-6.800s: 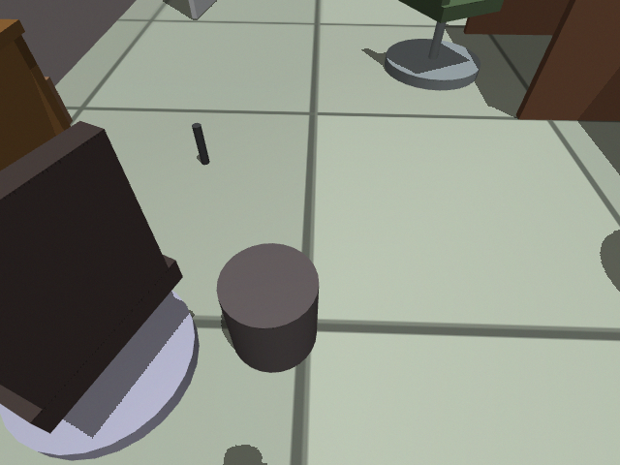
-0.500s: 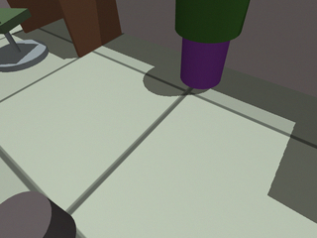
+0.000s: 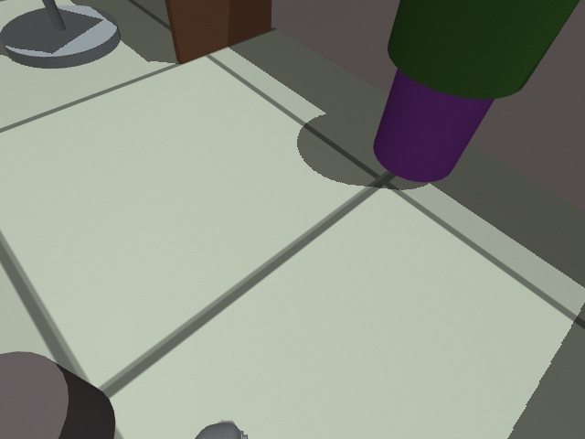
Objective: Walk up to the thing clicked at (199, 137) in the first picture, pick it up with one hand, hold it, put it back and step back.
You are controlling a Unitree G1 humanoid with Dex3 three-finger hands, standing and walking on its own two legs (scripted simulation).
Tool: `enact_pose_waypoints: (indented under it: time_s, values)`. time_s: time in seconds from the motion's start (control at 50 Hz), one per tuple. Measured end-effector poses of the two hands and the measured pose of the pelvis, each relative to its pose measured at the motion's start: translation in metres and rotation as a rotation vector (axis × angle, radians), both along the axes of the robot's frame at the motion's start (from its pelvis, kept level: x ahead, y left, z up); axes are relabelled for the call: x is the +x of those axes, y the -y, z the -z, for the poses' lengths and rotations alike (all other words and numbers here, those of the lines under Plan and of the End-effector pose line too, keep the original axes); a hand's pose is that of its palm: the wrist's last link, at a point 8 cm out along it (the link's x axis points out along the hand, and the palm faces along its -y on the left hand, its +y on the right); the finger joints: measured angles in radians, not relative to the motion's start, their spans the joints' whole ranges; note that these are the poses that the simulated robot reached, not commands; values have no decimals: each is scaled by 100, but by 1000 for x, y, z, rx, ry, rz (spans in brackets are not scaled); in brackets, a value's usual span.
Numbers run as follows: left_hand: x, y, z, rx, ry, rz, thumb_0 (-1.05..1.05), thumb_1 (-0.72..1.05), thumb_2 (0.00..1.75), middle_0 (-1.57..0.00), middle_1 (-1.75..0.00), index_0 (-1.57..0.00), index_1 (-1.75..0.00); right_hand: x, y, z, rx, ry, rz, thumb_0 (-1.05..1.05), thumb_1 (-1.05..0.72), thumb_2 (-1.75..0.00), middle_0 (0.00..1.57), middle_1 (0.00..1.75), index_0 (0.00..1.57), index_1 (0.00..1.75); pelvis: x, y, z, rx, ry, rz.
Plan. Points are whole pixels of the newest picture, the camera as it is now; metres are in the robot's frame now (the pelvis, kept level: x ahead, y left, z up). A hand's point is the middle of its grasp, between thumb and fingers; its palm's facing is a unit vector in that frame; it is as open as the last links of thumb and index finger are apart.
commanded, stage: walk up
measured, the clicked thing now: out of the picture +0.59 +1.61 -0.64
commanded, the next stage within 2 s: stand in 1.54 s
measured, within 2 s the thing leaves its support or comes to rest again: neither
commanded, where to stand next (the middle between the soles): +0.23 +0.00 m, yaw +19 degrees
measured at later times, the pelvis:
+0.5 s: pelvis +0.14 -0.05 +0.01, yaw +13 degrees
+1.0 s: pelvis +0.14 +0.00 +0.00, yaw +20 degrees
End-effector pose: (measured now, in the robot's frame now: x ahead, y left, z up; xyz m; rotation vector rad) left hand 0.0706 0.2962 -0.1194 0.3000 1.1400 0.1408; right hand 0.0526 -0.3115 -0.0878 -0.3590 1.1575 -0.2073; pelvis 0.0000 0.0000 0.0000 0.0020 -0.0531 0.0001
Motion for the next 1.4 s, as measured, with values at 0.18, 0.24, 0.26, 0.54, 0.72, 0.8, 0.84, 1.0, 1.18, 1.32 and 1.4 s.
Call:
enact_pose_waypoints:
  time_s: [0.18,0.24,0.26,0.54,0.72,0.8,0.84,1.0,1.18,1.32,1.4]
  values:
    - [75,2,-33,6,112,-35,0,90,90,-21,-30,-21,-30,78,8,-24,-24,38,-82,0,-90,-90,20,30,21,30,64,13,-18,-1,0,-93]
    - [87,3,-38,46,117,-56,0,90,90,-21,-30,-20,-30,104,19,-17,-12,37,-117,0,-90,-90,20,30,21,30,85,25,-15,7,2,-110]
    - [89,4,-39,63,115,-65,0,90,90,-21,-30,-20,-30,113,24,-13,-7,37,-126,0,-90,-90,20,30,21,30,93,29,-13,8,3,-117]
    - [48,26,-60,176,-6,-258,0,90,90,-21,-30,-21,-30,234,30,27,44,-32,-284,0,-90,-90,20,30,20,30,142,50,-10,17,-16,-240]
    - [19,-9,-31,150,-54,-343,0,90,90,-21,-30,-21,-30,268,1,17,-23,-26,-349,0,-90,-90,20,30,20,30,147,25,3,-3,-15,-305]
    - [21,-23,-7,111,-58,-376,0,90,90,-21,-30,-21,-30,274,-19,9,-54,16,-361,0,-90,-90,20,30,20,30,144,9,10,13,-4,-311]
    - [25,-24,-4,88,-62,-382,0,90,90,-21,-30,-20,-30,274,-28,2,-54,29,-362,0,-90,-90,20,30,20,30,144,5,6,-11,-5,-329]
    - [26,-18,-1,47,-71,-385,0,90,90,-21,-30,-20,-30,284,-48,-2,-40,57,-387,0,-90,-90,20,30,21,30,142,1,0,-19,-30,-342]
    - [13,-4,-13,50,-103,-383,0,90,90,-21,-30,-21,-30,282,-63,13,41,44,-376,0,-90,-90,20,30,20,30,141,4,-7,-13,-9,-347]
    - [23,-5,-22,48,-61,-392,0,90,90,-21,-30,-20,-30,274,-68,11,73,9,-387,0,-90,-90,20,30,21,30,142,8,-15,-16,-1,-351]
    - [32,-3,-25,41,-45,-393,0,90,90,-21,-30,-20,-30,274,-64,6,67,0,-382,0,-90,-90,20,30,21,30,143,11,-20,-14,-1,-356]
